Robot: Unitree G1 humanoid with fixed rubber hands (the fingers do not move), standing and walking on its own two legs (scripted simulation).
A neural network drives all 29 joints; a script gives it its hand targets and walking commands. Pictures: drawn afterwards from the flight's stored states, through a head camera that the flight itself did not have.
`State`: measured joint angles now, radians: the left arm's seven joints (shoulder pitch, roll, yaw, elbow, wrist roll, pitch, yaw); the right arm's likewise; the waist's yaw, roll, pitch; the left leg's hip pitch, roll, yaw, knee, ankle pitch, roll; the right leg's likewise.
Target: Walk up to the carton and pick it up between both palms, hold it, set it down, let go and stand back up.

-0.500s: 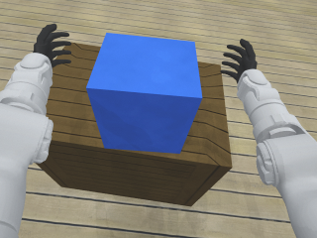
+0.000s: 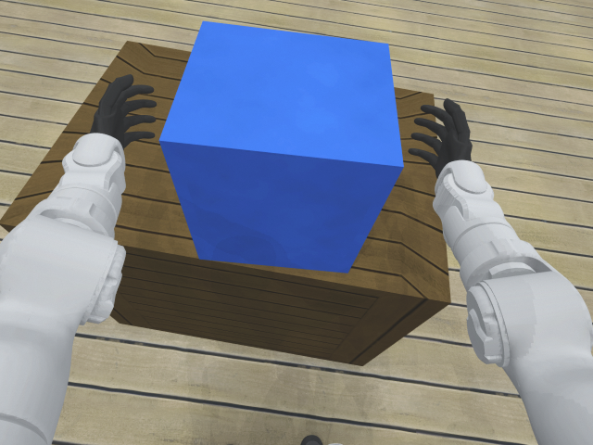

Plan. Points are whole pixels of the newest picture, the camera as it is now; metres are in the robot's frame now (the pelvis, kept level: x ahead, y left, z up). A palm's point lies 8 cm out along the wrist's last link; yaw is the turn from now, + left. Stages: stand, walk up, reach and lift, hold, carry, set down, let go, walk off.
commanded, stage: reach and lift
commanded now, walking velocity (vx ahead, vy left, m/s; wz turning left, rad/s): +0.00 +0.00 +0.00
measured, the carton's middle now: (284, 162) +0.53 +0.00 +0.02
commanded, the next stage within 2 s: none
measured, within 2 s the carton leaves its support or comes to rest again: neither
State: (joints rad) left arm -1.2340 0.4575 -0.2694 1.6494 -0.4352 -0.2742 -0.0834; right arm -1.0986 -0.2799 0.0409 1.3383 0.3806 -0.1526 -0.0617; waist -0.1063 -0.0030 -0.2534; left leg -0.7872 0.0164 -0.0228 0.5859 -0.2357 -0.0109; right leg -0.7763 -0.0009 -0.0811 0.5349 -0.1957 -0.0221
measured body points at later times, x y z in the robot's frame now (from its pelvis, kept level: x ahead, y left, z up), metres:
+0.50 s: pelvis -0.01 +0.01 -0.01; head +0.10 +0.02 +0.43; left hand +0.51 +0.18 +0.09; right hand +0.47 -0.20 +0.10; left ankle +0.00 +0.12 -0.72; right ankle +0.01 -0.11 -0.72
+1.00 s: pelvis +0.00 +0.01 +0.00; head +0.10 +0.03 +0.44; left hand +0.51 +0.18 +0.09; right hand +0.47 -0.18 +0.09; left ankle +0.00 +0.12 -0.72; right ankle +0.01 -0.11 -0.72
